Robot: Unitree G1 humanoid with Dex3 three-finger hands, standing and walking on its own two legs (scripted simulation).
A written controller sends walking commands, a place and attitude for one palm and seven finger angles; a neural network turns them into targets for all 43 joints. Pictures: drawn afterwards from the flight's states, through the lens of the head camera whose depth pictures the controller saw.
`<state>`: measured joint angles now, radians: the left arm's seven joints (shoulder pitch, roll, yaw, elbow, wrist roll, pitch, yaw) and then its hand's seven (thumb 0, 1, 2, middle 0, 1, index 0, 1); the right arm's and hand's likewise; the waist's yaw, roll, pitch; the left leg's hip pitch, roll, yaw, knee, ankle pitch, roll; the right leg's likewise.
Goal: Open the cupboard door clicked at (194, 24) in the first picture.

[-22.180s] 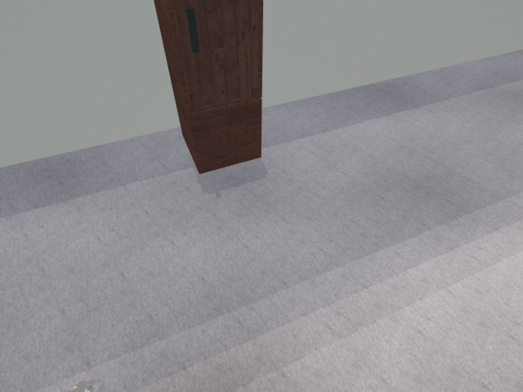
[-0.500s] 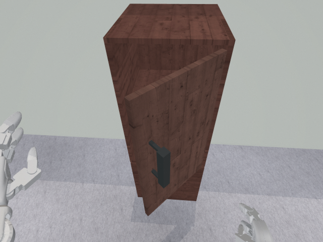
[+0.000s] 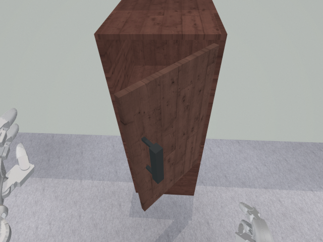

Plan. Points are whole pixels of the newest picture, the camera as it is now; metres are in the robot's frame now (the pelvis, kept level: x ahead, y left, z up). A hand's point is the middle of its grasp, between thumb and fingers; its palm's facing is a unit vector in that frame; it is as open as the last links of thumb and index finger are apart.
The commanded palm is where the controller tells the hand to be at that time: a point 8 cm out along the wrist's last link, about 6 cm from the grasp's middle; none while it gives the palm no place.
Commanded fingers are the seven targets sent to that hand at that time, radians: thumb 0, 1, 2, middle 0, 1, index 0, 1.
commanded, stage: step back with the hand held close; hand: left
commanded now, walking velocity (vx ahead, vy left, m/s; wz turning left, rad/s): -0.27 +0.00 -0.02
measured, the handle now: (152, 160) +0.34 +0.07 +0.01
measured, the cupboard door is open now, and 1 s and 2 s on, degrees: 47 47 47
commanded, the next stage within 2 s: stop stepping back and stand still in 1.18 s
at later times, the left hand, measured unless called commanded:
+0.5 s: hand (15, 193) +0.15 +0.28 +0.15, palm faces +0.39 -0.78 -0.49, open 7.4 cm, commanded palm +0.09 +0.32 +0.17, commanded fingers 0.00 0.90 0.90 -0.20 -0.30 -0.20 -0.30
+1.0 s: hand out of the picture +0.10 +0.31 +0.18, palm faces +0.44 -0.79 -0.43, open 7.4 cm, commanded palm +0.04 +0.34 +0.17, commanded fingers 0.00 0.90 0.90 -0.20 -0.30 -0.20 -0.30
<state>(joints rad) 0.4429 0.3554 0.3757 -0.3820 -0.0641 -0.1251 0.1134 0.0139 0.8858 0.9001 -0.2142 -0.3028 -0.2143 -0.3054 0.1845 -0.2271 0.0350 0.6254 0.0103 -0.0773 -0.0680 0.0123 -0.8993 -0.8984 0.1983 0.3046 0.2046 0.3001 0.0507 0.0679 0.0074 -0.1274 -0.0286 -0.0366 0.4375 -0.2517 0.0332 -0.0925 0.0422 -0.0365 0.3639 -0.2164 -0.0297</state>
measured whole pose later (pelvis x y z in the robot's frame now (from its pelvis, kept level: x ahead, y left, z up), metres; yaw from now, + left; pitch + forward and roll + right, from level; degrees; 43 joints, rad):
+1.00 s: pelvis -0.10 +0.04 +0.00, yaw -1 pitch +4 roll -5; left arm 0.55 0.44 0.48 -0.61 -0.04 -0.24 0.18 0.01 0.89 0.90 -0.21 -0.30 -0.22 -0.31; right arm 0.21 -0.16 0.01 0.65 -0.02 -0.11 -0.05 0.01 -0.90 -0.90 0.20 0.30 0.21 0.30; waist 0.01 -0.01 -0.01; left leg -0.43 0.00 -0.02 0.43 -0.06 0.08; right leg -0.33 0.07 0.01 0.93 -0.49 0.01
